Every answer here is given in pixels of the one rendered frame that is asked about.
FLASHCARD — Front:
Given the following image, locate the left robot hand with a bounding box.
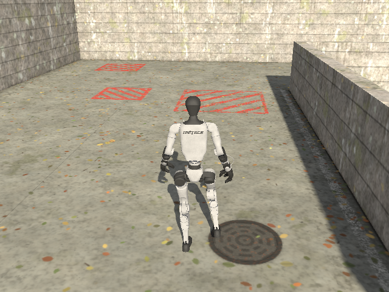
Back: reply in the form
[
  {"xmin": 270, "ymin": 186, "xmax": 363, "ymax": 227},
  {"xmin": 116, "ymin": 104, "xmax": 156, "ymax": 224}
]
[{"xmin": 160, "ymin": 162, "xmax": 174, "ymax": 173}]

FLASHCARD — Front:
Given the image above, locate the right robot foot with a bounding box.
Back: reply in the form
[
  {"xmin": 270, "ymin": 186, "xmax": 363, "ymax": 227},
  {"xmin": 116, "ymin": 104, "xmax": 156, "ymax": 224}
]
[{"xmin": 213, "ymin": 225, "xmax": 221, "ymax": 238}]

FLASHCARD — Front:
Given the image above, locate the right robot forearm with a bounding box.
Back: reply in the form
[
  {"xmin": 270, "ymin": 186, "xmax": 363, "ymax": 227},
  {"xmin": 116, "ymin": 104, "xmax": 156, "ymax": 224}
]
[{"xmin": 218, "ymin": 147, "xmax": 232, "ymax": 172}]

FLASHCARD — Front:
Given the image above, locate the right robot upper arm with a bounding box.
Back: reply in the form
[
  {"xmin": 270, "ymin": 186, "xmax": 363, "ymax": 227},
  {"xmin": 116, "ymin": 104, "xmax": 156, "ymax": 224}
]
[{"xmin": 206, "ymin": 122, "xmax": 224, "ymax": 156}]

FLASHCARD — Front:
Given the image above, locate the left robot upper arm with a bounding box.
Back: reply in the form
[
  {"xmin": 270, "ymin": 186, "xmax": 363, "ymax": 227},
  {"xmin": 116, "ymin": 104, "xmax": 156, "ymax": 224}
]
[{"xmin": 164, "ymin": 122, "xmax": 181, "ymax": 156}]

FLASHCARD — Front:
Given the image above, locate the right robot hand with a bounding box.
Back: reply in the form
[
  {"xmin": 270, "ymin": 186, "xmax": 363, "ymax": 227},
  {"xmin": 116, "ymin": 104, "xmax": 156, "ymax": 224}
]
[{"xmin": 219, "ymin": 169, "xmax": 233, "ymax": 183}]

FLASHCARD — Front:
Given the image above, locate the right robot thigh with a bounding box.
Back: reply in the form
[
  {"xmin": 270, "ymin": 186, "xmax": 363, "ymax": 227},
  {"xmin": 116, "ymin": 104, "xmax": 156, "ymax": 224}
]
[{"xmin": 203, "ymin": 169, "xmax": 216, "ymax": 200}]

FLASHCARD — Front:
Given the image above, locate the left robot forearm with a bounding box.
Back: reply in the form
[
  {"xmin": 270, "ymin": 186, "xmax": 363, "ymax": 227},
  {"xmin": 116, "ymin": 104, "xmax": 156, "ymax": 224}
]
[{"xmin": 161, "ymin": 146, "xmax": 171, "ymax": 165}]

